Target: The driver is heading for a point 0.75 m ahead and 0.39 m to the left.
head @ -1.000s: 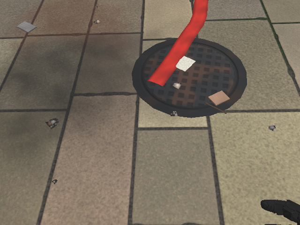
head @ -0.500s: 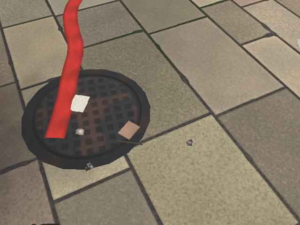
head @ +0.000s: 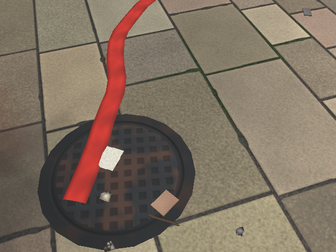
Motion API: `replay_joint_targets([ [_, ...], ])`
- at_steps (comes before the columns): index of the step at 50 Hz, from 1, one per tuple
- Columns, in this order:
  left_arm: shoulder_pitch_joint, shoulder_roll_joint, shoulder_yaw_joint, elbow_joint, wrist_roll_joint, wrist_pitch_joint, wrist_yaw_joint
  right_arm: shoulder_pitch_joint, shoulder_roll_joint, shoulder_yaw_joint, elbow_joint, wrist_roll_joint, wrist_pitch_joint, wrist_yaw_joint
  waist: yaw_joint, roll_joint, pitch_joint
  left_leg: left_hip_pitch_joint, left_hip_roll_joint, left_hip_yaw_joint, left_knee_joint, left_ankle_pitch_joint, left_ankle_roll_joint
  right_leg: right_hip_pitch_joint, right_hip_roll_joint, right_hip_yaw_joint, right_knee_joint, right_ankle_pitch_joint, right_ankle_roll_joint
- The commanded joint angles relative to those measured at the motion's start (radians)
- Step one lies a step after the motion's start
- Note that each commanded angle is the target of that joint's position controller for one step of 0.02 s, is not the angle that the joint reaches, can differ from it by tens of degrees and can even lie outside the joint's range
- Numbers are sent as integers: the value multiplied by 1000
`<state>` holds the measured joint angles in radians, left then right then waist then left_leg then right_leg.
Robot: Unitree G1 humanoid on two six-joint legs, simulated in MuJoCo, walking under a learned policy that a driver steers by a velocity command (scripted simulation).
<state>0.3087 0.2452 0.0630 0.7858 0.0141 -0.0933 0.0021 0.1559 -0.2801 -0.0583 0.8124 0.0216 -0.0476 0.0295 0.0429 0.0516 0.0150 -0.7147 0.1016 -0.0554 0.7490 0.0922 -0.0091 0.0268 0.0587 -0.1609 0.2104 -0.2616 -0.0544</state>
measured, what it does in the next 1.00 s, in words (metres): walks ahead, turning left: left foot, then right foot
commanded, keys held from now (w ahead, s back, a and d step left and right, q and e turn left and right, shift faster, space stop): w+q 1.00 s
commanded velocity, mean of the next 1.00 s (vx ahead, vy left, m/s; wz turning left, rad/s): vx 0.50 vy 0.00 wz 0.55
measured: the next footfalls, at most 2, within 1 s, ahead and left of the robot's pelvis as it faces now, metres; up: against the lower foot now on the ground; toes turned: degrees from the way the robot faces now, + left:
left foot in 0.16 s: +0.27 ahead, +0.13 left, +0.00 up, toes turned +8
right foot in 0.64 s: +0.58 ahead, -0.01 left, +0.00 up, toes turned +27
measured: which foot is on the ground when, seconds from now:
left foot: up 0.00-0.14, down 0.16-0.64, up 0.66-1.00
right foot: down 0.00-0.18, up 0.20-0.62, down 0.64-1.00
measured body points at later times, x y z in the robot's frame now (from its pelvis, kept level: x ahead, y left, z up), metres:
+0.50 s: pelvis +0.29 +0.06 +0.00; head +0.33 +0.08 +0.45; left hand +0.42 +0.36 -0.08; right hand +0.45 -0.20 -0.10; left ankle +0.23 +0.12 -0.74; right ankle +0.51 -0.08 -0.69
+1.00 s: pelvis +0.55 +0.11 +0.00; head +0.58 +0.12 +0.45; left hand +0.40 +0.36 -0.12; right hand +0.86 +0.02 -0.08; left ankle +0.58 +0.33 -0.68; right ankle +0.55 -0.02 -0.74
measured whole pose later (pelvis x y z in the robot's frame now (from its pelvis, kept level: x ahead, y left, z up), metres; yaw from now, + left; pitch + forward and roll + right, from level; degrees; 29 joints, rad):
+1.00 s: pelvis +0.55 +0.11 +0.00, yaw +36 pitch +2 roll -2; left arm 0.33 0.28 0.07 0.83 0.00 -0.09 0.00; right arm 0.14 -0.30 -0.07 0.61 0.02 -0.01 0.03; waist 0.09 0.05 0.03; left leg -0.70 0.10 -0.05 0.84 -0.06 -0.01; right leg -0.03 0.00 -0.16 0.27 -0.26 -0.01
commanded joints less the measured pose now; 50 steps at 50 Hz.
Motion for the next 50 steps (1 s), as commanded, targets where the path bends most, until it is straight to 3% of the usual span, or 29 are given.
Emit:
replay_joint_targets([
  [1, 15, 162, 44, -28, -11, -1, 10, -140, -31, 4, -110, -2, -16, 20, 37, -81, 79, -27, -8, 41, -92, 10, 25, 4, -306, 34, -59, 412, -108],
  [3, 25, 174, 49, -15, -20, 18, 15, -167, -36, 4, -141, -2, -17, 35, 36, -90, 81, -51, -24, 73, -121, -82, 49, 86, -332, 20, -4, 524, -99],
  [5, 1, 201, 56, -18, -24, 35, 25, -139, -60, -7, -158, -2, -14, 45, 1, -127, 36, 35, -75, 132, -130, -190, 85, 120, -336, -9, 103, 830, -74],
  [6, -8, 217, 60, -21, -26, 43, 31, -91, -82, -18, -157, -1, -9, 45, -30, -152, -7, 115, -112, 163, -119, -246, 107, 128, -334, -19, 190, 1003, -60],
  [7, -20, 229, 61, -23, -26, 51, 36, 13, -119, -38, -140, 1, -6, 42, -91, -160, -68, 253, -151, 178, -127, -273, 134, 104, -320, -30, 338, 1096, -43],
  [8, -39, 227, 57, -27, -31, 52, 40, 169, -175, -68, -107, 2, -4, 28, -182, -131, -146, 501, -177, 154, -203, -203, 175, -9, -278, -52, 561, 1016, -8],
  [9, -3, 162, 33, -47, -3, 37, 39, 281, -267, -92, -90, 2, 6, 3, -194, 42, -245, 804, 8, -136, -201, -124, 244, -281, -207, -50, 887, 488, 36],
  [10, 72, 60, -3, -89, 1, 3, 18, 231, -305, -93, -119, 3, -5, 7, -90, 227, -375, 1103, 230, -735, -354, -284, 467, -682, 26, 130, 1226, -317, 94],
  [11, -39, 156, 15, -98, -32, -35, -2, 253, -224, -71, -126, -1, -8, 9, -171, 79, -393, 1118, 219, -728, -433, -362, 423, -791, -33, 297, 1258, -289, 63],
  [12, -113, 170, 15, -126, -59, -51, -10, 219, -179, -61, -126, -3, -14, 7, -164, 30, -252, 1002, 186, -576, -440, -341, 377, -833, -75, 280, 1203, -211, 41],
  [13, -132, 153, 11, -128, -43, -57, -3, 155, -161, -54, -135, 0, -19, 7, -110, -74, -140, 830, 142, -463, -449, -238, 343, -805, -120, 266, 1098, -146, 38],
  [14, -134, 166, 21, -122, -15, -51, 5, 100, -125, -44, -148, -3, -21, 3, -75, -75, -97, 712, 108, -383, -460, -136, 325, -743, -151, 260, 1010, -110, 47],
  [15, -113, 167, 25, -120, -8, -39, 4, 76, -117, -38, -166, -15, -21, -2, -47, -45, -76, 627, 86, -348, -483, -70, 324, -681, -163, 261, 981, -86, 57],
  [17, -86, 147, 22, -121, 0, -17, 7, 67, -128, -42, -174, -13, -22, -11, -23, -27, -62, 540, 63, -298, -509, 17, 329, -646, -168, 241, 895, -65, 88],
  [19, -128, 122, 12, -136, 4, -4, 11, 83, -157, -49, -170, -10, -22, -24, -29, -24, -42, 476, 36, -236, -518, 65, 317, -644, -157, 217, 774, 9, 119],
  [23, -276, 87, -7, -165, -2, -10, 2, 130, -172, -55, -158, 2, -5, -41, -93, 25, -35, 425, -37, -173, -486, -51, 243, -550, -92, 198, 454, 290, 137],
  [26, -340, 112, -1, -184, -19, -22, -12, 180, -173, -56, -143, 6, 6, -43, -120, 44, -37, 476, -9, -248, -440, -142, 225, -514, -61, 216, 344, 322, 129],
  [29, -313, 154, 19, -184, -25, -37, -22, 181, -165, -57, -144, 4, 12, -47, -90, 74, -40, 554, 28, -350, -354, -190, 201, -468, -57, 243, 283, 224, 89],
  [31, -173, 186, 41, -150, -18, -47, -16, 153, -130, -46, -159, -1, 12, -45, -9, 82, -92, 528, -19, -341, -225, -139, 157, -265, -69, 229, 227, 209, 37],
  [32, -36, 237, 57, -139, 1, -52, -8, 151, -72, -24, -178, -11, 7, -41, 52, -1, -214, 431, -77, -266, 21, -217, 118, -32, -217, 364, 241, 152, -28],
  [33, 66, 325, 76, -110, 18, -40, -6, 291, -3, -3, -206, 6, -4, -41, 2, -309, -341, 89, -225, -124, 362, -634, 46, 301, -453, 808, 172, -15, -197],
  [34, 75, 258, 66, -103, -11, -33, -13, 306, -96, -14, -191, 21, -6, -43, 16, -326, -318, -74, -150, -125, 527, -680, 30, 305, -501, 996, 106, -277, -223],
  [35, 28, 183, 46, -119, -15, -27, -8, 205, -164, -33, -193, 17, 0, -43, 48, -213, -185, -112, -108, -122, 579, -583, 23, 193, -448, 840, 86, -305, -174],
  [36, -20, 158, 35, -123, -8, -18, -5, 137, -166, -37, -207, 4, 6, -44, 40, -148, -107, -91, -75, -86, 568, -506, 18, 74, -400, 687, 82, -183, -136],
  [37, -53, 137, 26, -117, -3, -12, -4, 99, -154, -39, -221, -7, 7, -41, 24, -134, -48, -68, -50, -82, 526, -456, 16, -25, -358, 584, 62, -66, -124],
  [39, -76, 115, 18, -105, 0, -15, -1, 108, -119, -39, -229, 6, 15, -29, -11, -174, -17, 4, -13, -67, 467, -409, 16, -125, -308, 444, 15, 53, -108],
  [41, -72, 127, 23, -85, -8, -22, -1, 103, -83, -31, -237, 8, 26, -25, -20, -169, -6, 3, -1, -48, 418, -391, 8, -150, -309, 365, -22, 125, -125],
  [44, -62, 168, 36, -58, -5, -23, 1, 52, -67, -24, -256, 0, 31, -23, -17, -133, 2, -38, 12, -44, 308, -303, -10, -127, -331, 278, -49, 231, -145],
  [50, -28, 209, 43, -13, -17, -3, 7, -106, -41, -9, -287, 2, 15, 10, 39, -112, 41, 24, -7, 40, 3, -80, 11, -69, -309, 88, -44, 310, -98],
])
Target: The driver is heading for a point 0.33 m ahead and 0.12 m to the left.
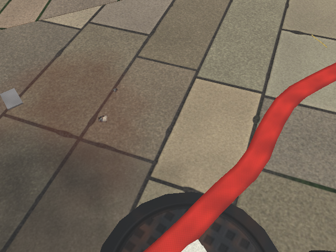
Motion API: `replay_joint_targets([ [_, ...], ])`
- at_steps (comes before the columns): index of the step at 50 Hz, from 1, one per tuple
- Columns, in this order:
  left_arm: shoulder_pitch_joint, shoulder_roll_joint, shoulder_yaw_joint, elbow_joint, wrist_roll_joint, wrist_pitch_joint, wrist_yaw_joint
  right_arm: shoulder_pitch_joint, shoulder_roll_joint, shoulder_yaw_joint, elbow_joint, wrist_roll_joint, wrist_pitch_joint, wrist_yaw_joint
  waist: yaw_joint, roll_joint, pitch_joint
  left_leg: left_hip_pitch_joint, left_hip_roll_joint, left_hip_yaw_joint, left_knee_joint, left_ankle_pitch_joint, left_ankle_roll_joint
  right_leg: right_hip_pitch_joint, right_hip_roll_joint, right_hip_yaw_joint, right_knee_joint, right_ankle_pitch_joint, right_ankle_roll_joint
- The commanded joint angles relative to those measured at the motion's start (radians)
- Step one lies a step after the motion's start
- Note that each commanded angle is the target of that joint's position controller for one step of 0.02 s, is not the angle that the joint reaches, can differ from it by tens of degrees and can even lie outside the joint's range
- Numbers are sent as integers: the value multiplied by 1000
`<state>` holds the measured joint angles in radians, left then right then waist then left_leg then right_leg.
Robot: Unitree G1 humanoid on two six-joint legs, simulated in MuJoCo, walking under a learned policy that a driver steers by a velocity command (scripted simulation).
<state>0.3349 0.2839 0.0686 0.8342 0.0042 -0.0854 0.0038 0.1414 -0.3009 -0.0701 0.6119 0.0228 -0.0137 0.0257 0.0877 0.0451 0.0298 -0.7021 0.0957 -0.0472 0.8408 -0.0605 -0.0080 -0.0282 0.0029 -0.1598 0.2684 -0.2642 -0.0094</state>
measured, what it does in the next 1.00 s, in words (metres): walks ahead: left foot, then right foot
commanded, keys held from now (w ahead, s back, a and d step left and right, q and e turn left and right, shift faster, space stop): w+q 0.16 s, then no key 0.84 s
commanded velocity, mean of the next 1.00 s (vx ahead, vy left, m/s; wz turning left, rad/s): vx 0.20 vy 0.00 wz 0.23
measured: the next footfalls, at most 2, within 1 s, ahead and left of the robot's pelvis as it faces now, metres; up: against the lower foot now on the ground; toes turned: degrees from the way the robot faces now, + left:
left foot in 0.16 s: +0.26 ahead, +0.14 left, +0.00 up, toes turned +9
right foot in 0.60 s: +0.43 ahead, -0.05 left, +0.00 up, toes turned +12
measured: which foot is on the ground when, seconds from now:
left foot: up 0.00-0.14, down 0.16-1.00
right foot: down 0.00-0.16, up 0.18-0.58, down 0.60-1.00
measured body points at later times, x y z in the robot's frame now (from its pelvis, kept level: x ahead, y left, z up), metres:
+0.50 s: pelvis +0.23 +0.06 +0.00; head +0.27 +0.08 +0.45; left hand +0.35 +0.35 -0.11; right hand +0.40 -0.19 -0.10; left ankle +0.22 +0.14 -0.74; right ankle +0.39 -0.08 -0.70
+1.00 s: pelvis +0.32 +0.03 -0.01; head +0.33 +0.04 +0.44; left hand +0.42 +0.31 -0.13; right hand +0.44 -0.21 -0.15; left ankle +0.22 +0.14 -0.74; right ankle +0.39 -0.06 -0.74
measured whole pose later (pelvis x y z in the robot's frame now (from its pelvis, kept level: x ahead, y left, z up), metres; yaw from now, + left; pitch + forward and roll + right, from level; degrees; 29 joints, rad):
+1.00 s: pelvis +0.32 +0.03 -0.01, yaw +12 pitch +0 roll +0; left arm 0.07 0.23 0.03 0.87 0.00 -0.02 0.00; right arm 0.25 -0.25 -0.04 0.88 -0.01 0.03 -0.03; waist -0.01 0.00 0.03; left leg -0.11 -0.02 -0.05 0.51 -0.39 0.00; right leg -0.34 0.01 -0.01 0.55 -0.21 -0.02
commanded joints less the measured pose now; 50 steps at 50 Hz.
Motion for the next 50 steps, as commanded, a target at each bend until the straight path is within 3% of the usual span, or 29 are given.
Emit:
replay_joint_targets([
  [1, -42, 179, 40, -53, -11, -6, 5, -115, -19, 3, -96, 3, -19, 20, 1, -105, 36, 17, -6, 45, -122, 65, 19, 8, -261, 73, -97, 320, -138],
  [3, -28, 197, 46, -40, -22, 5, 3, -144, -28, 0, -115, 5, -18, 30, -1, -110, 51, 30, -18, 71, -172, 12, 44, 61, -282, 47, -71, 391, -125],
  [5, -35, 226, 55, -37, -32, 16, 7, -117, -58, -15, -121, -2, -14, 35, -38, -134, 20, 119, -69, 121, -201, -88, 85, 102, -287, 5, 31, 688, -105],
  [6, -38, 242, 60, -38, -37, 22, 11, -58, -83, -30, -112, -6, -10, 33, -79, -151, -23, 210, -109, 149, -210, -135, 109, 111, -282, -16, 136, 863, -94],
  [7, -52, 244, 60, -41, -42, 30, 15, 82, -121, -54, -76, -5, -6, 28, -163, -136, -96, 396, -154, 169, -269, -99, 143, 69, -257, -47, 320, 943, -72],
  [8, -41, 212, 47, -49, -30, 27, 20, 260, -183, -88, -28, 0, 2, 11, -245, -87, -184, 695, -146, 97, -293, -55, 185, -119, -221, -57, 578, 792, -35],
  [9, 30, 72, 1, -105, 21, 11, 9, 262, -303, -103, -28, 0, 0, -8, -152, 210, -248, 1039, 138, -404, -328, -11, 336, -578, -58, -36, 963, -117, 34],
  [10, -5, 111, -6, -118, 0, -23, -3, 260, -262, -81, -75, -12, -17, -3, -182, 181, -448, 1108, 281, -776, -485, 5, 453, -690, 29, 203, 1159, -360, 46],
  [11, -91, 177, 12, -131, -40, -34, -12, 219, -188, -57, -64, -26, -29, 3, -201, 82, -349, 1029, 252, -594, -482, 178, 396, -740, -33, 249, 1164, -275, 38],
  [12, -111, 161, 3, -134, -38, -38, -9, 179, -151, -45, -51, -21, -36, 3, -166, 31, -243, 891, 207, -432, -458, 336, 356, -724, -73, 229, 1093, -211, 31],
  [13, -116, 154, 4, -121, -16, -33, 1, 121, -122, -36, -49, -14, -38, 2, -129, -29, -176, 759, 164, -328, -455, 418, 316, -685, -110, 220, 1012, -169, 37],
  [14, -109, 166, 11, -115, -5, -20, 5, 79, -101, -27, -53, -18, -39, -2, -97, -18, -150, 653, 140, -270, -478, 476, 300, -614, -128, 223, 963, -150, 40],
  [15, -95, 163, 12, -109, -5, -3, 5, 56, -105, -25, -53, -28, -39, -4, -74, -9, -138, 571, 129, -243, -501, 519, 295, -552, -127, 220, 938, -135, 46],
  [17, -61, 121, 1, -94, 0, 20, 11, 42, -118, -26, -31, -32, -47, -11, -47, -9, -137, 494, 116, -174, -528, 614, 301, -498, -115, 202, 850, -95, 68],
  [21, -122, 73, -17, -96, 7, 32, 11, 34, -120, -23, 10, -27, -37, -30, -61, 24, -143, 471, 53, -55, -528, 599, 253, -443, -91, 187, 592, 113, 80],
  [23, -175, 74, -19, -103, 1, 32, 4, 52, -117, -20, 32, -29, -28, -34, -89, 32, -144, 490, 49, -48, -525, 540, 236, -412, -77, 187, 487, 212, 77],
  [26, -225, 87, -14, -114, -1, 33, -4, 70, -106, -12, 69, -31, -19, -30, -109, 41, -124, 527, 74, -86, -498, 442, 228, -389, -63, 199, 386, 207, 62],
  [28, -229, 96, -8, -116, 7, 31, -9, 61, -96, -5, 87, -26, -15, -28, -99, 47, -110, 538, 82, -118, -446, 374, 214, -356, -50, 194, 306, 172, 36],
  [29, -202, 94, -6, -106, 13, 27, -11, 47, -84, 1, 93, -18, -14, -28, -73, 41, -110, 525, 63, -120, -408, 303, 188, -290, -41, 185, 212, 243, 16],
  [30, -193, 116, -1, -102, 23, 23, -9, 82, -64, 8, 106, -23, -18, -28, -76, 6, -115, 505, 19, -114, -373, 201, 142, -202, -73, 220, 143, 459, -7],
  [31, -205, 174, 8, -114, 32, 21, -1, 163, -45, 13, 112, -49, -28, -27, -135, -87, -154, 451, -54, -86, -319, 16, 93, -83, -176, 309, 191, 771, -51],
  [32, -220, 140, 0, -111, 30, 32, 4, 252, -21, 19, 142, -50, -28, -32, -166, -181, -210, 389, -94, -51, -306, -205, 45, 2, -236, 364, 228, 784, -146],
  [33, -225, 79, -12, -108, 15, 42, 1, 210, -38, 21, 144, -49, -18, -39, -133, -191, -205, 398, -91, -33, -313, -267, 17, -28, -234, 386, 214, 670, -176],
  [35, -266, 63, -19, -108, 6, 53, -11, 155, -61, 13, 146, -36, 16, -47, -122, -152, -151, 422, -88, -31, -356, -228, 19, -112, -171, 343, 199, 435, -132],
  [38, -269, 84, -14, -95, 7, 46, -22, 130, -70, 10, 151, -38, 45, -49, -107, -110, -114, 459, -82, -46, -381, -149, 39, -161, -122, 289, 210, 364, -85],
  [43, -268, 69, -16, -56, 2, 44, -11, 138, -56, 9, 190, -33, 38, -56, -95, -78, -131, 479, -72, -50, -382, -55, 30, -107, -103, 263, 245, 463, -87],
  [50, -302, 61, -12, -2, -2, 62, -3, 150, -41, 8, 252, -33, 38, -65, -95, -52, -76, 477, -71, -44, -412, -96, 26, -124, -82, 251, 220, 333, -79],
])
